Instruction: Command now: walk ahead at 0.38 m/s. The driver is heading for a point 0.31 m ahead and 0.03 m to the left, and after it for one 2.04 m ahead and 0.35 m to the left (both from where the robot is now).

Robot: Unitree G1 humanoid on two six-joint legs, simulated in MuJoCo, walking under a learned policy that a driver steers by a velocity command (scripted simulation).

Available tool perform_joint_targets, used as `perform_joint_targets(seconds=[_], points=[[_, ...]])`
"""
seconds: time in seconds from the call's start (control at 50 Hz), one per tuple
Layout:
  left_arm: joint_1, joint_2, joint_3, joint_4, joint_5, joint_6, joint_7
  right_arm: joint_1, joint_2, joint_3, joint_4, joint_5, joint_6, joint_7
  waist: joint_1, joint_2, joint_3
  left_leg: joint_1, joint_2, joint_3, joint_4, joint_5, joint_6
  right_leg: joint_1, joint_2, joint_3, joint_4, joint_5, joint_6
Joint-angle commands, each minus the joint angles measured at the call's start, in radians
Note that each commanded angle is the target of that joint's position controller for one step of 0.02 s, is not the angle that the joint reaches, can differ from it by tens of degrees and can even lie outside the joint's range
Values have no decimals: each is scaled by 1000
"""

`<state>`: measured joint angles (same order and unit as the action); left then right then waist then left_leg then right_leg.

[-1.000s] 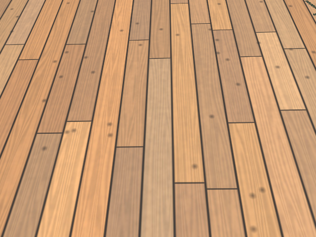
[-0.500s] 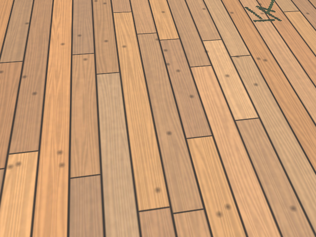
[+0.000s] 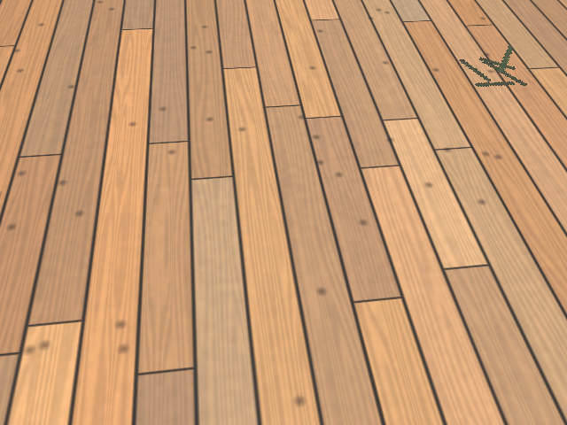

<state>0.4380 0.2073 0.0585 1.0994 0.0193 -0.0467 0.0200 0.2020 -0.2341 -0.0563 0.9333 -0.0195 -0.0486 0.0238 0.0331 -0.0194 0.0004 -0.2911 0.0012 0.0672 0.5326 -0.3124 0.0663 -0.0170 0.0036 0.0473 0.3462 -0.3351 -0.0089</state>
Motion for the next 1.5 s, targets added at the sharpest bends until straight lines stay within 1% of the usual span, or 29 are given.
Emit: perform_joint_targets(seconds=[0.02,0.04,0.06,0.08,0.1,0.14,0.2,0.24,0.28,0.32,0.36,0.4,0.42,0.44,0.46,0.48,0.5,0.52,0.54,0.58,0.64,0.72,0.78,0.8,0.82,0.86,0.92,1.0,1.5], points=[[-87,91,8,-71,-2,-27,-8,290,-121,-42,42,-6,-27,-23,-176,98,7,466,102,-165,-199,-69,31,-419,-76,17,247,100,-114],[-92,19,-10,-120,-10,-35,-15,429,-259,-72,70,-7,-26,-26,-199,368,-53,583,362,-606,-364,-288,134,-645,55,-118,560,-150,-69],[-147,107,13,-130,16,-29,-19,378,-181,-51,76,-9,-16,-24,-152,208,34,462,392,-678,-380,-317,167,-705,7,-29,730,-187,-92],[-169,90,12,-134,15,-29,-32,260,-134,-35,37,-10,-17,-19,-97,104,105,367,357,-581,-376,-291,161,-720,-47,-1,779,-87,-106],[-163,67,6,-125,7,-33,-43,191,-104,-26,15,-9,-24,-14,-67,64,117,305,312,-487,-392,-185,144,-689,-74,-3,769,-5,-103],[-159,57,7,-121,16,-26,-53,167,-72,-11,16,-2,-40,-18,-34,74,108,269,244,-342,-413,23,118,-645,-99,-26,723,73,-81],[-199,51,7,-135,19,-9,-57,247,-61,1,57,4,-55,-26,-27,83,99,307,216,-217,-378,460,121,-672,-84,-79,688,119,-48],[-261,26,-2,-159,16,-6,-52,268,-53,10,73,4,-56,-30,-26,78,107,288,194,-131,-334,767,117,-658,-61,-114,597,147,-28],[-333,-1,-18,-187,7,-8,-49,253,-43,21,78,4,-52,-33,-31,103,112,218,148,-55,-310,881,94,-553,-27,-152,424,215,-24],[-360,0,-26,-193,0,-8,-42,273,-47,25,95,4,-49,-37,-47,133,90,202,135,-38,-277,928,79,-443,13,-179,311,288,-33],[-308,27,-22,-177,-1,-10,-31,261,-59,25,103,7,-49,-42,-23,145,58,218,157,-55,-213,976,69,-349,29,-159,272,312,-60],[-169,66,-6,-125,5,-21,-17,220,-68,23,100,11,-47,-48,39,122,8,253,159,-69,-63,999,51,-225,51,-140,191,327,-93],[-88,80,1,-96,15,-34,-12,210,-74,21,103,20,-44,-47,80,85,-22,231,128,-54,75,892,31,-116,33,-129,84,450,-105],[4,147,15,-76,32,-45,-6,250,-53,27,92,27,-43,-48,85,1,-113,115,79,-33,281,554,6,75,-131,7,128,830,-131],[23,190,20,-80,35,-42,-9,435,63,46,116,64,-24,-52,5,-191,-285,-44,-67,-5,634,-305,-21,273,-434,318,180,1322,-323],[-22,164,16,-99,-23,-29,-18,444,-2,26,150,43,3,-60,8,-72,-331,-42,-60,-118,707,-309,-24,183,-426,369,119,1152,-374],[-134,121,5,-123,-33,-19,-14,345,-13,21,128,11,13,-55,-11,-52,-187,-89,-31,-121,718,-265,-28,36,-381,309,37,873,-356],[-207,63,-15,-134,-26,-14,-9,261,-5,20,111,-10,16,-49,-24,-24,-76,-102,-4,-122,660,-210,-31,-88,-329,249,-29,701,-312],[-224,35,-26,-130,-19,-14,0,225,-3,17,107,-17,24,-45,-41,-24,-27,-71,19,-128,587,-173,-36,-170,-287,186,-69,656,-272],[-229,24,-36,-114,-6,-12,10,269,37,26,134,-16,48,-41,-80,-43,-25,56,20,-98,456,-142,-48,-276,-220,81,-91,610,-217],[-197,58,-34,-98,5,-15,7,256,51,33,149,-7,76,-57,-77,-54,-44,89,8,-71,270,-165,-55,-273,-203,70,-108,426,-202],[-201,87,-27,-92,-6,13,6,201,33,35,151,-4,89,-59,-64,-82,-12,136,7,-46,114,-49,-45,-345,-195,113,-181,-66,-168],[-193,75,-26,-83,-19,35,8,220,37,43,167,-15,76,-56,-76,-23,60,216,32,-70,-87,52,-20,-442,-172,115,-195,-247,-87],[-176,66,-25,-78,-19,39,7,225,24,46,164,-21,65,-59,-64,9,87,194,84,-133,-169,21,-10,-434,-150,103,-163,-216,-57],[-151,45,-25,-79,-27,45,6,187,-2,44,161,-4,56,-60,-22,107,135,32,109,-196,-221,-100,3,-353,-83,36,-132,-103,-39],[-124,13,-34,-57,-14,43,0,140,27,54,156,7,31,-61,8,136,106,-98,126,-218,-306,-133,-18,-132,-67,6,-32,110,-42],[-94,27,-36,-30,-6,33,-1,144,19,52,157,14,18,-65,10,70,75,-40,102,-181,-283,-23,-27,-104,-85,22,-29,153,-52],[-106,15,-44,-13,-12,27,5,198,36,54,172,8,23,-64,-17,29,79,38,94,-160,-248,46,-13,-163,-90,27,-48,142,-50],[-64,-16,-52,53,-12,28,22,231,54,65,207,10,25,-73,-24,30,81,108,97,-142,-228,187,-11,-126,-98,20,-9,295,-52]])
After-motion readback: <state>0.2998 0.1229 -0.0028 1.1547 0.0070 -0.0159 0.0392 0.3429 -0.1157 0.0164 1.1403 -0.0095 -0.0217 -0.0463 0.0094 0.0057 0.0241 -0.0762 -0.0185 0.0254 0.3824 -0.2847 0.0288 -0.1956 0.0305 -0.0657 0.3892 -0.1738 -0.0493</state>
